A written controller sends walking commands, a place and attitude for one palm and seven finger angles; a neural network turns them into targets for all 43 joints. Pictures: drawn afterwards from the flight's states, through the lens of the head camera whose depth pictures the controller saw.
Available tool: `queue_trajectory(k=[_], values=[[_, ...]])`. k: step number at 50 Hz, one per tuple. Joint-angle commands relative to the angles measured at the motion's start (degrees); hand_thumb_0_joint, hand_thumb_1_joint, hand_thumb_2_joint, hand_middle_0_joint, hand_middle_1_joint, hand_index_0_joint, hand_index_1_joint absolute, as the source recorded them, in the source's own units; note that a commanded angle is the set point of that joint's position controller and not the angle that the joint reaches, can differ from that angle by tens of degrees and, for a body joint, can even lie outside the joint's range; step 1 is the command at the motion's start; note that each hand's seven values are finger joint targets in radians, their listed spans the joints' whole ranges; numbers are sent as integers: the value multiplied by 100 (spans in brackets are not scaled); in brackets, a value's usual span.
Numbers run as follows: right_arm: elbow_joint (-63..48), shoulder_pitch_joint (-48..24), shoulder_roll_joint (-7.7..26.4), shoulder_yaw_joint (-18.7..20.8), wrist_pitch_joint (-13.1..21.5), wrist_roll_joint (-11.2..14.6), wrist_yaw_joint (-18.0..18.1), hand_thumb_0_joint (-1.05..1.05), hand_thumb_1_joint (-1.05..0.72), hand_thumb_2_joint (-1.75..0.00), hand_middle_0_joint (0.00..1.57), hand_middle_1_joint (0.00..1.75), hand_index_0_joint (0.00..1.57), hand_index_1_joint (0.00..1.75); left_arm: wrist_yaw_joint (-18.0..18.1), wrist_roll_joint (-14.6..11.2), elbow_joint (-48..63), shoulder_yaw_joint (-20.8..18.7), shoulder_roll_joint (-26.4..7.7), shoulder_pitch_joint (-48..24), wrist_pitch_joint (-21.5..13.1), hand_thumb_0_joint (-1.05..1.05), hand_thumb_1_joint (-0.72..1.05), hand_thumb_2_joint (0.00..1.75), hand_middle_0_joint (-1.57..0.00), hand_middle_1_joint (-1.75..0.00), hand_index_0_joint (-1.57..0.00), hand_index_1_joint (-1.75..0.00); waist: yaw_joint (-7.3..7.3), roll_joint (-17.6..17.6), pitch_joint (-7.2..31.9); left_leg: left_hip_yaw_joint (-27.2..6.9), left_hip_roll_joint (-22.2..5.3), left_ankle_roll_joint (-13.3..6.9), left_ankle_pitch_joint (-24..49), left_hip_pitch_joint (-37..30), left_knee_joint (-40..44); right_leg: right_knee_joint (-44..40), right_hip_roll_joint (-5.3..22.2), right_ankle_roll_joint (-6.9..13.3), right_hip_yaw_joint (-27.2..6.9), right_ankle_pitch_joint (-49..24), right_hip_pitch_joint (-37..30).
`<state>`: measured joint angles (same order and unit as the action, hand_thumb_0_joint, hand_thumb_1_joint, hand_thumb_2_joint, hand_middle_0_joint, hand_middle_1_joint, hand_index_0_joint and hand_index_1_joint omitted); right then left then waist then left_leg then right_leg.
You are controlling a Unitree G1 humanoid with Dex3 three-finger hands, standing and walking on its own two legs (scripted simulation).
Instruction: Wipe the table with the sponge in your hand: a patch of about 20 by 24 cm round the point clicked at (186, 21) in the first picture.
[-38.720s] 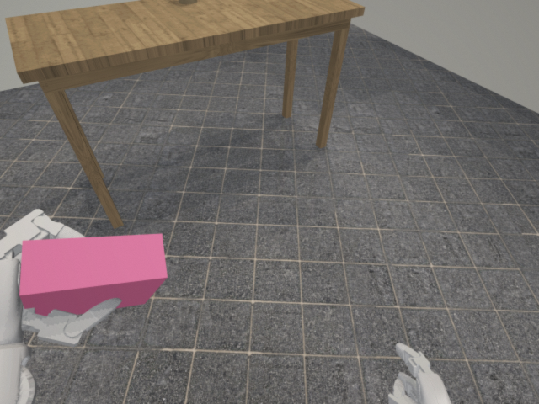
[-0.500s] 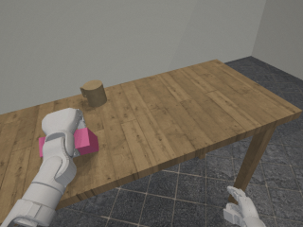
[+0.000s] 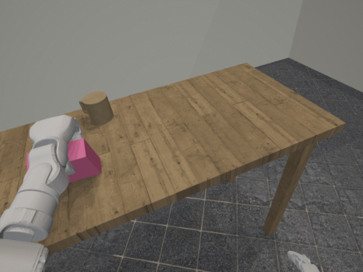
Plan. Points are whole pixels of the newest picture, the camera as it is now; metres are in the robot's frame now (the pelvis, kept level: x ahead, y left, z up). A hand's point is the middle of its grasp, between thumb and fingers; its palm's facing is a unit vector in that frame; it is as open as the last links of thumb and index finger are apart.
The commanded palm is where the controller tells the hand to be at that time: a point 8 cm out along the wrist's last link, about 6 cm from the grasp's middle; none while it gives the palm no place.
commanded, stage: wipe forward along the middle lane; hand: left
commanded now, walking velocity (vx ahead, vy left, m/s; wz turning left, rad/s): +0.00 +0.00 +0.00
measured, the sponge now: (71, 167) +0.35 +0.32 +0.06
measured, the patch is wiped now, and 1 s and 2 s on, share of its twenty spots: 1.00 1.00 1.00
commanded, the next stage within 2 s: slide back across to the first lane in 0.70 s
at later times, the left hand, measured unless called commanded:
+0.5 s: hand (61, 136) +0.39 +0.33 +0.14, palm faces -0.12 +0.02 -0.99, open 9.5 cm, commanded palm +0.38 +0.34 +0.16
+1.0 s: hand (51, 129) +0.41 +0.37 +0.14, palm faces -0.11 +0.00 -0.99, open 9.5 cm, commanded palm +0.39 +0.38 +0.19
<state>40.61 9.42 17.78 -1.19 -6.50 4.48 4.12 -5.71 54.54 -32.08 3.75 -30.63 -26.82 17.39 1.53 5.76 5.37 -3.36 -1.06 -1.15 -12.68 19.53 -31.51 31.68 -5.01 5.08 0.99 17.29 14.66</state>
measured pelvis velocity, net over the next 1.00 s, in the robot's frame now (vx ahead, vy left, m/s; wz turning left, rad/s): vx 0.01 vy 0.03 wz -0.03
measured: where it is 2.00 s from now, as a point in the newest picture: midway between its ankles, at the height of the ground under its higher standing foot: outside the picture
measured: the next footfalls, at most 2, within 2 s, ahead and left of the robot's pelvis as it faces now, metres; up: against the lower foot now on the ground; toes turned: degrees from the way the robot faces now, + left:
none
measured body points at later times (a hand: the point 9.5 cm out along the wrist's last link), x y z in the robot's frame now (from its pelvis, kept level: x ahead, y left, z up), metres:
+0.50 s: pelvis +0.00 +0.00 +0.00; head +0.00 -0.05 +0.44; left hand +0.39 +0.32 +0.19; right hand +0.11 -0.28 -0.14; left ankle +0.05 +0.15 -0.73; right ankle -0.01 -0.06 -0.73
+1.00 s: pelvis +0.01 +0.03 +0.00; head +0.02 +0.00 +0.45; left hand +0.41 +0.36 +0.19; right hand +0.09 -0.25 -0.13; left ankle +0.05 +0.15 -0.73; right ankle -0.01 -0.06 -0.73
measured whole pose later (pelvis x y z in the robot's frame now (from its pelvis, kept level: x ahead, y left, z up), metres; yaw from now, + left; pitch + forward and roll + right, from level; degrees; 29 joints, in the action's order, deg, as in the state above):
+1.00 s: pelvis +0.01 +0.03 +0.00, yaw -2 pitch +6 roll -1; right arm 40.2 16.0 18.3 1.0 -9.2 4.9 3.3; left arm -4.0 58.4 -52.1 -4.6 -39.2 -37.9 3.6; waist -1.6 5.4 7.3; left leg -2.4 -0.8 -0.9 -13.9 26.1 -33.5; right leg 30.8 -4.9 3.1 -0.7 16.9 20.2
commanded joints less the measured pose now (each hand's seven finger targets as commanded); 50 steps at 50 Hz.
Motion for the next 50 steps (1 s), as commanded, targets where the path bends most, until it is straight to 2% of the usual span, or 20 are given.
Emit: queue_trajectory(k=[1,4,7,9,13,14,15,17,22,28,29,33,34,37,40,41,42,45,47,50], values=[[-892,-735,657,233,270,9,78,0,-90,-90,20,30,20,30,291,269,-265,-598,-1776,-1383,-130,0,10,130,-120,-160,-120,-160,64,-1100,353,279,415,-216,34,71,65,-1013,396,-275,-823,-704,78],[-861,-676,694,244,239,13,70,0,-90,-90,20,30,20,30,279,226,-390,-871,-2159,-1586,-298,0,10,130,-120,-160,-120,-160,48,-994,448,214,407,-213,77,173,15,-995,418,-254,-1018,-906,8],[-826,-513,701,254,229,33,64,0,-90,-90,20,30,20,30,265,302,-693,-642,-2011,-1890,-431,0,10,130,-120,-160,-120,-160,-42,-932,346,257,393,-232,-50,258,11,-1006,424,-281,-886,-705,201],[-854,-491,700,266,214,13,59,0,-90,-90,20,30,20,30,257,329,-733,-894,-2303,-1900,-546,0,10,130,-120,-160,-120,-160,8,-885,478,188,395,-234,33,298,-10,-965,418,-239,-988,-898,112],[-762,-234,744,300,191,34,64,0,-90,-90,20,30,20,30,286,399,-1112,-796,-2331,-2297,-727,0,10,130,-120,-160,-120,-160,-125,-1018,553,247,379,-251,-19,453,-115,-928,470,-301,-988,-988,135],[-806,-259,731,299,198,25,63,0,-90,-90,20,30,20,30,278,353,-1017,-995,-2520,-2332,-803,0,10,130,-120,-160,-120,-160,-77,-953,728,189,365,-235,61,468,-134,-880,497,-277,-1106,-1208,6],[-734,-142,765,306,161,20,61,0,-90,-90,20,30,20,30,318,442,-1188,-994,-2606,-2374,-837,0,10,130,-120,-160,-120,-160,-100,-859,758,230,374,-252,86,499,-122,-812,458,-280,-982,-1254,2],[-771,-86,744,323,159,44,31,0,-90,-90,20,30,20,30,327,422,-1232,-792,-2289,-2386,-903,0,10,130,-120,-160,-120,-160,-136,-814,766,256,347,-252,111,481,-135,-781,469,-291,-880,-1397,88],[-776,35,776,368,76,39,-13,0,-90,-90,20,30,20,30,422,398,-1263,-942,-2345,-2226,-1041,0,10,130,-120,-160,-120,-160,-124,-1054,1003,280,348,-274,284,514,-208,-652,471,-335,-844,-2037,-66],[-663,112,828,370,86,68,0,0,-90,-90,20,30,20,30,574,349,-1525,-1031,-2627,-2780,-1038,0,10,130,-120,-160,-120,-160,-272,-1159,678,291,338,-282,-80,726,-164,-830,460,-368,-894,-1344,219],[-673,106,827,364,89,65,-6,0,-90,-90,20,30,20,30,574,356,-1508,-1161,-2780,-2821,-1066,0,10,130,-120,-160,-120,-160,-214,-1038,786,251,338,-264,36,734,-152,-779,449,-312,-947,-1504,136],[-608,211,857,343,62,83,-15,0,-90,-90,20,30,20,30,553,519,-1813,-950,-2831,-3187,-974,0,10,130,-120,-160,-120,-160,-344,-990,807,293,336,-271,-62,794,-147,-789,457,-343,-855,-1346,184],[-621,181,841,345,67,80,-14,0,-90,-90,20,30,20,30,503,542,-1805,-1006,-2912,-3267,-988,0,10,130,-120,-160,-120,-160,-306,-771,907,267,335,-270,32,737,-105,-777,419,-288,-864,-1376,181],[-638,296,844,349,51,84,-10,0,-90,-90,20,30,20,30,417,533,-1995,-849,-2808,-3337,-980,0,10,130,-120,-160,-120,-160,-365,-708,1046,308,325,-276,23,689,-150,-778,443,-316,-780,-1374,102],[-689,353,810,380,53,53,5,0,-90,-90,20,30,20,30,315,580,-1911,-759,-2613,-3177,-1126,0,10,130,-120,-160,-120,-160,-341,-502,1257,312,304,-295,267,458,-180,-724,422,-277,-731,-1677,72],[-693,360,828,377,31,55,3,0,-90,-90,20,30,20,30,327,626,-1743,-832,-2706,-3289,-1174,0,10,130,-120,-160,-120,-160,-336,-586,1273,284,296,-304,310,399,-150,-716,388,-260,-665,-1684,118],[-727,348,807,387,23,55,-2,0,-90,-90,20,30,20,30,350,651,-1637,-870,-2733,-3284,-1218,0,10,130,-120,-160,-120,-160,-292,-434,1325,292,307,-305,348,347,-132,-713,377,-243,-644,-1657,91],[-801,333,802,442,-18,22,1,0,-90,-90,20,30,20,30,457,592,-1408,-1256,-2933,-2820,-1357,0,10,130,-120,-160,-120,-160,-115,-608,1582,311,316,-326,622,219,-122,-626,360,-225,-586,-2004,-220],[-829,270,791,452,-40,33,-17,0,-90,-90,20,30,20,30,545,450,-1346,-1326,-2840,-2613,-1341,0,10,130,-120,-160,-120,-160,-85,-849,1405,338,325,-317,560,252,-79,-667,367,-254,-534,-2021,-239],[-864,117,788,448,-30,55,-37,0,-90,-90,20,30,20,30,640,345,-1091,-1440,-2902,-2617,-1286,0,10,130,-120,-160,-120,-160,-39,-688,1246,327,328,-324,587,112,56,-720,332,-236,-425,-1823,-200]])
